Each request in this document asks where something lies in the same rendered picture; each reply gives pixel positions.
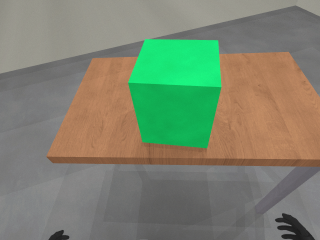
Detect left robot hand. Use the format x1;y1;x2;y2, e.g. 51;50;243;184
48;230;70;240

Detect table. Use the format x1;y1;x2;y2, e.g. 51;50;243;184
46;52;320;214

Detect right robot hand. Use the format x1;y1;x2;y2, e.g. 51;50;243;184
275;213;315;240

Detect carton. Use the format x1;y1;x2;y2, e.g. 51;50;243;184
128;39;222;148

